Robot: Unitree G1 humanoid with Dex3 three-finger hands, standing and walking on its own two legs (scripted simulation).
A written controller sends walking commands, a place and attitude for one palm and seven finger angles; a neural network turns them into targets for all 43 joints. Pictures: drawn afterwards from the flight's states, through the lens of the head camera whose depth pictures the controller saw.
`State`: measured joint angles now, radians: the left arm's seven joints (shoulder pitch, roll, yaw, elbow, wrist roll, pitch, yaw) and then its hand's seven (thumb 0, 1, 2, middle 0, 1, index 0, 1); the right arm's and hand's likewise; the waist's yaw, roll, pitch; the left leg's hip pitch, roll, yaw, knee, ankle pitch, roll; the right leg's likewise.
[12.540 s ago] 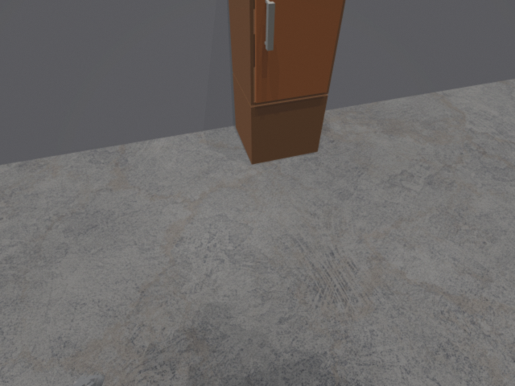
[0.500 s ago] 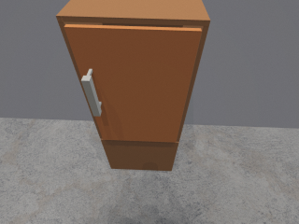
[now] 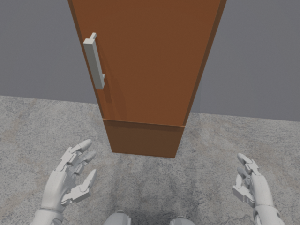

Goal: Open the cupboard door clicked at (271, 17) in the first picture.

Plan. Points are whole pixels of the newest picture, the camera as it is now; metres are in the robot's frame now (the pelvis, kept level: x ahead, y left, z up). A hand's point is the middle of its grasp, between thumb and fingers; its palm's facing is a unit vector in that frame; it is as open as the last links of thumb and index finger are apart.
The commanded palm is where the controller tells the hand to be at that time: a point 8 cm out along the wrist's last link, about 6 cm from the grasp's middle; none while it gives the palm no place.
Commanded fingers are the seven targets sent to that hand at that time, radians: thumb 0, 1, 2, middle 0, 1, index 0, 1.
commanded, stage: raise the hand with hooked fingers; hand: left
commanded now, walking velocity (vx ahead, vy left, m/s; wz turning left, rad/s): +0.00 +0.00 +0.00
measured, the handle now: (97, 62) +0.58 +0.23 +0.10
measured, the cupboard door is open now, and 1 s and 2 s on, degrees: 0 0 0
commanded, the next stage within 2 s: move the hooked fingers beside the handle in 1.70 s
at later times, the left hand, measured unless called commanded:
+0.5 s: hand (58, 166) +0.23 +0.23 +0.07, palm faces +0.01 -1.00 -0.07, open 11.5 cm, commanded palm +0.20 +0.29 +0.07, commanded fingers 0.00 -0.17 0.44 -0.28 -0.99 -0.28 -0.99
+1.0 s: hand (33, 142) +0.27 +0.29 +0.10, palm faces +0.03 -1.00 -0.05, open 13.9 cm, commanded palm +0.24 +0.34 +0.11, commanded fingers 0.00 -0.50 0.30 -0.30 -1.20 -0.30 -1.20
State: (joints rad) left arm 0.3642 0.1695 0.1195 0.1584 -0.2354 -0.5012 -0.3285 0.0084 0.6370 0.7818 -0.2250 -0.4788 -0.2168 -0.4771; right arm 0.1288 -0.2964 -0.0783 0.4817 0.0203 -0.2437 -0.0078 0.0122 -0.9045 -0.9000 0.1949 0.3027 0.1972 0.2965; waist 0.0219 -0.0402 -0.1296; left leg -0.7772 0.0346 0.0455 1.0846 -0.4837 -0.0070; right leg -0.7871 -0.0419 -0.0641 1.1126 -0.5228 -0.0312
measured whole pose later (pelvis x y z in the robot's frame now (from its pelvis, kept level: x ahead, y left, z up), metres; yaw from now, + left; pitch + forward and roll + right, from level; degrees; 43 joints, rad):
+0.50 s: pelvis -0.01 +0.01 +0.01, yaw +0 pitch +11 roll -2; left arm 0.27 0.29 0.28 0.11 -0.31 -0.33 -0.34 0.01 0.05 0.53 -0.27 -0.85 -0.26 -0.85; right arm 0.31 -0.25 0.02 0.58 0.03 -0.23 -0.07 0.02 -0.90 -0.90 0.20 0.30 0.20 0.30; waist -0.02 0.03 -0.09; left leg -0.77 0.05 0.01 1.04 -0.46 0.01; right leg -0.74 -0.03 -0.10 1.00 -0.45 -0.02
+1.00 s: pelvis +0.00 +0.03 +0.03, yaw +1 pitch +8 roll -2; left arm 0.06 0.38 0.37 0.28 -0.34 -0.25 -0.46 -0.01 -0.46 0.32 -0.30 -1.18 -0.29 -1.18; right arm 0.25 -0.26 0.07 0.55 0.03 -0.23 -0.07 0.01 -0.90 -0.90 0.20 0.30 0.20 0.30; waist 0.02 0.02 -0.07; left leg -0.63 0.03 0.01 0.93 -0.44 0.02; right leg -0.59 -0.03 -0.10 0.86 -0.41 0.00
